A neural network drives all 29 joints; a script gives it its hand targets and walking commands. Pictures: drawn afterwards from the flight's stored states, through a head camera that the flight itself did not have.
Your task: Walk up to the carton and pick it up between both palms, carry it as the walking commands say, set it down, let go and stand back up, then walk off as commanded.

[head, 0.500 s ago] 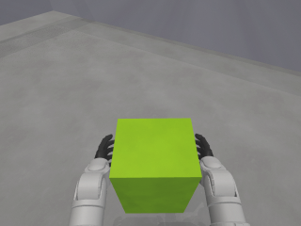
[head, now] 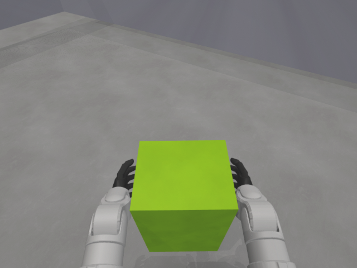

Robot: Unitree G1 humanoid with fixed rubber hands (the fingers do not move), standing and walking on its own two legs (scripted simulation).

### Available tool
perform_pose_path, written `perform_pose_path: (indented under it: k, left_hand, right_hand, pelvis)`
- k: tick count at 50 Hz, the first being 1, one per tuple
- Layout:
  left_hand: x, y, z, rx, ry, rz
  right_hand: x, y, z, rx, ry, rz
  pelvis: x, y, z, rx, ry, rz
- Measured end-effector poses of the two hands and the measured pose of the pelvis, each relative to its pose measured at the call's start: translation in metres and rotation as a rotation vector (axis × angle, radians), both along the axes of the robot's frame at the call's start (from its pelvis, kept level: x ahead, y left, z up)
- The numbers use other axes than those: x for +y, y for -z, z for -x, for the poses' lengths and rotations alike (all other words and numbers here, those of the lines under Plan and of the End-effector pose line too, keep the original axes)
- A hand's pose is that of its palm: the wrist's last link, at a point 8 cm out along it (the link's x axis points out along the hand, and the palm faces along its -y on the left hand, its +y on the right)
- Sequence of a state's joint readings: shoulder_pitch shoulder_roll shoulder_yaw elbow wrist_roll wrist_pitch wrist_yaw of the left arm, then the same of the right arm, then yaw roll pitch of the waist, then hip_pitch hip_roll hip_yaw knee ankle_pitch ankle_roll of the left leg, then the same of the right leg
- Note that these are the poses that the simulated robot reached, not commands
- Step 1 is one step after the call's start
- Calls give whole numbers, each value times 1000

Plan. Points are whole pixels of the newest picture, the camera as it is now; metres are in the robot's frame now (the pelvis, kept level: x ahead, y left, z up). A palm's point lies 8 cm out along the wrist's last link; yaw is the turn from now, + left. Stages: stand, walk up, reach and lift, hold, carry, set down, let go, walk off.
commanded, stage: carry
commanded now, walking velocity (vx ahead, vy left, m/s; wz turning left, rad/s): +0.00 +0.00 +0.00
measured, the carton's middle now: (182, 202) +0.28 +0.00 -0.02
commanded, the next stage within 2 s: none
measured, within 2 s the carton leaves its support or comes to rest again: neither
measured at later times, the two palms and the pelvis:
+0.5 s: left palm (121, 191) +0.28 +0.14 +0.04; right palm (242, 188) +0.28 -0.14 +0.04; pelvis +0.00 +0.00 +0.00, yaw +0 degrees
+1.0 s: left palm (84, 236) +0.18 +0.18 +0.07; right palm (229, 208) +0.22 -0.09 +0.07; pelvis -0.08 +0.00 -0.01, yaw +10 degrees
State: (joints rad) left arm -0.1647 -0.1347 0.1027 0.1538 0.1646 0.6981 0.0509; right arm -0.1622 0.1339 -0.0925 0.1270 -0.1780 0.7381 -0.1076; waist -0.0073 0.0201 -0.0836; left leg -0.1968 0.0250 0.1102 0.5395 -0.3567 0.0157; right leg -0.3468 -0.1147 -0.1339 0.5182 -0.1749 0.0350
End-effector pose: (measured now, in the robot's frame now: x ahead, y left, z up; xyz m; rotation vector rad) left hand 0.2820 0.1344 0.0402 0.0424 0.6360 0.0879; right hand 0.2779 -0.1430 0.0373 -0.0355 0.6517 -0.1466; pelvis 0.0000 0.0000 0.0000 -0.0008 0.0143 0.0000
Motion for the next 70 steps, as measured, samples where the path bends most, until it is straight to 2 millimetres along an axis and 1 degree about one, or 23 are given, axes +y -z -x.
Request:
perform_pose_path:
  k: [6, 10, 18, 23, 27, 28, 29, 32, 34, 39, 43, 46, 49, 54, 56, 59, 61, 64, 67, 70]
  left_hand:
    - [0, 0, 1, -5, -3, 1]
    - [0, -2, 0, -14, -7, 7]
    - [1, 3, 0, -3, -4, 4]
    - [1, 0, 0, -13, -11, 5]
    - [2, 2, -1, -5, -8, 2]
    - [2, 1, 0, -7, -13, 9]
    - [1, -5, 1, -21, -27, 25]
    - [1, -32, 6, -86, -49, 44]
    - [1, -39, 11, -85, -54, 38]
    - [8, -31, 38, 19, -82, 34]
    - [21, -23, 63, 82, -116, 42]
    - [33, -20, 81, 101, -148, 62]
    - [43, -25, 98, 113, -193, 76]
    - [53, -37, 129, 75, -280, 87]
    - [53, -42, 143, 51, -311, 80]
    - [47, -43, 169, 44, -349, 66]
    - [40, -39, 187, 45, -368, 51]
    - [29, -35, 216, 104, -363, 29]
    - [21, -41, 235, 122, -352, 23]
    - [22, -55, 249, 81, -357, 17]
  right_hand:
    - [0, 0, 0, -6, 2, -4]
    - [0, -3, -1, -15, 2, -2]
    - [0, 1, -2, -5, -5, 3]
    - [1, -1, -3, -16, -3, -2]
    - [1, 1, -4, -8, -7, 0]
    - [2, -1, -3, -11, -2, -5]
    - [2, -7, -2, -26, 12, -18]
    - [2, -34, 1, -93, 30, -56]
    - [2, -42, 4, -92, 24, -61]
    - [9, -34, 22, 11, -7, -53]
    - [22, -28, 38, 75, -36, -47]
    - [35, -28, 48, 94, -59, -34]
    - [47, -32, 58, 108, -94, -32]
    - [60, -46, 66, 75, -166, -37]
    - [62, -49, 72, 54, -195, -48]
    - [59, -45, 88, 51, -234, -62]
    - [54, -38, 101, 53, -255, -73]
    - [43, -29, 129, 109, -264, -74]
    - [34, -34, 150, 125, -255, -78]
    - [35, -46, 164, 85, -256, -94]
  pelvis:
    - [0, 0, 2, 0, -1, -1]
    - [-1, -1, 2, 1, -1, -2]
    - [-1, 0, 2, -1, -3, -1]
    - [-1, -1, 2, 1, -2, -1]
    - [-1, -1, 2, 3, -3, 0]
    - [-1, 0, 2, 3, -5, 0]
    - [-1, 0, 3, 3, -9, 1]
    - [-1, 4, 8, 15, -23, 2]
    - [-2, 7, 10, 23, -34, 4]
    - [-3, 13, 23, 18, -76, 13]
    - [0, 16, 43, 10, -105, 17]
    - [4, 15, 59, 10, -125, 22]
    - [3, 8, 75, 25, -158, 61]
    - [-10, 0, 103, 49, -202, 66]
    - [-18, 0, 115, 55, -219, 65]
    - [-32, 3, 133, 54, -248, 58]
    - [-42, 9, 146, 49, -266, 45]
    - [-50, 4, 165, 23, -291, 28]
    - [-53, -3, 182, 11, -331, -2]
    - [-54, -6, 200, 20, -381, -19]
